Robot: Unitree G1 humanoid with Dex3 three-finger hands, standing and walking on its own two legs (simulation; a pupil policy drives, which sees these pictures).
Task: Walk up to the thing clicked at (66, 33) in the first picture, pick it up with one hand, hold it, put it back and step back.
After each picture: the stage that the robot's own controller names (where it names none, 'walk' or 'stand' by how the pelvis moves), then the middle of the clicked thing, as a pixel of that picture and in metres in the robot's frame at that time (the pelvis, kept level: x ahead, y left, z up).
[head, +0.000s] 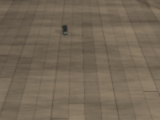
stand; (65, 30) +1.63 +0.22 -0.72
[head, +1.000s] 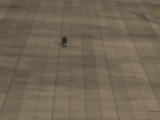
walk; (64, 42) +1.49 +0.15 -0.71
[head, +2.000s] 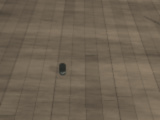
walk; (62, 69) +0.91 +0.16 -0.71
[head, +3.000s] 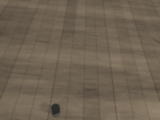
walk; (55, 110) +0.53 +0.15 -0.72
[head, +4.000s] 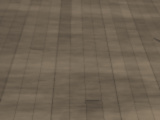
stand; out of the picture +0.35 +0.13 -0.71
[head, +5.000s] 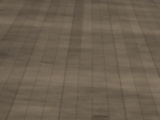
stand; out of the picture +0.34 +0.13 -0.72
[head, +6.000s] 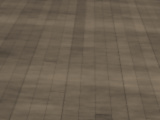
stand; out of the picture +0.34 +0.13 -0.73
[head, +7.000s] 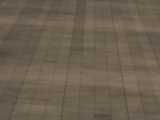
stand; out of the picture +0.34 +0.13 -0.73
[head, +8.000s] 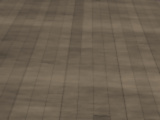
stand; out of the picture +0.33 +0.13 -0.73
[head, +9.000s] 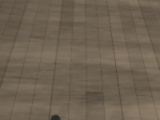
go down; out of the picture +0.35 +0.14 -0.68
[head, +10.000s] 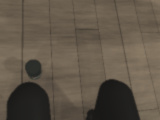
go down; (34, 70) +0.41 +0.17 -0.30
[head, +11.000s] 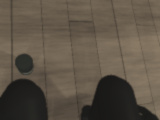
close in; (25, 65) +0.41 +0.18 -0.28
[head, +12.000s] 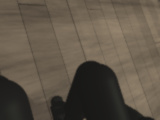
close; out of the picture +0.41 +0.21 -0.22
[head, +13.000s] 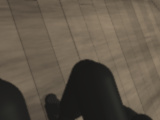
close; out of the picture +0.41 +0.23 -0.22
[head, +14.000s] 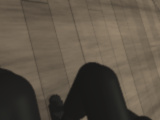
lift; out of the picture +0.37 +0.21 -0.22
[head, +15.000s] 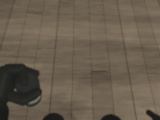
lift; (29, 90) +0.31 +0.18 -0.02
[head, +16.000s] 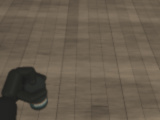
hold; (37, 93) +0.32 +0.16 +0.00
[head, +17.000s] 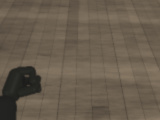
hold; out of the picture +0.28 +0.19 -0.67
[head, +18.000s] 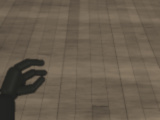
stand; out of the picture -0.19 +0.37 -0.68
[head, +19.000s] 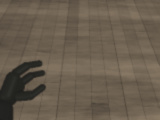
stand; out of the picture -0.19 +0.37 -0.67
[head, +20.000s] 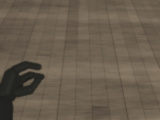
crouch; out of the picture -0.20 +0.37 -0.68
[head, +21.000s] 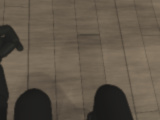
lower; out of the picture -0.14 +0.36 -0.35
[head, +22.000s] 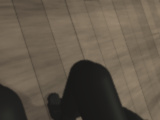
lower; out of the picture -0.19 +0.29 -0.24
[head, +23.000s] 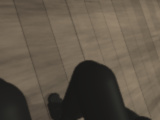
lower; out of the picture -0.19 +0.29 -0.22
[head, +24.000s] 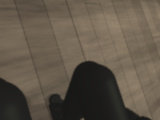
lower; out of the picture -0.19 +0.29 -0.23
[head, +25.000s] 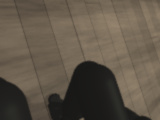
lower; out of the picture -0.19 +0.29 -0.23
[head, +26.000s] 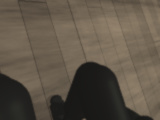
loosen; out of the picture -0.19 +0.29 -0.23
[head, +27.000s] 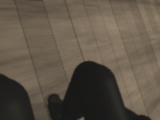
withdraw; out of the picture -0.19 +0.29 -0.23
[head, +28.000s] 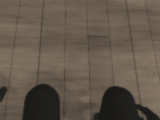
walk; out of the picture -0.14 +0.34 -0.35
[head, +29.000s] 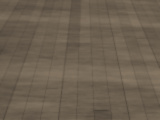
stand; out of the picture -0.20 +0.35 -0.66
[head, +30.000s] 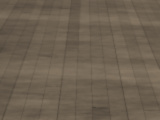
stand; out of the picture -0.18 +0.37 -0.67
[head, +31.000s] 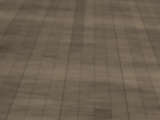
stand; out of the picture -0.18 +0.36 -0.69
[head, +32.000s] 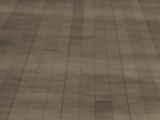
walk; out of the picture -0.16 +0.36 -0.72
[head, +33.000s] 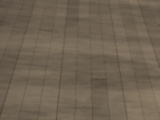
walk; out of the picture -0.05 +0.30 -0.71
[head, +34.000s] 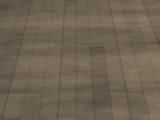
walk; out of the picture +0.24 +0.37 -0.69
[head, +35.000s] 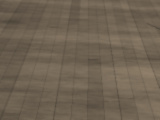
stand; out of the picture +0.43 +0.39 -0.71
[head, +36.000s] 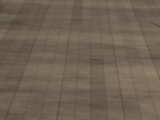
stand; out of the picture +0.44 +0.38 -0.72
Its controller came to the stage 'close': yes
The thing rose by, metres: 0.70
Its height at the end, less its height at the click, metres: +0.00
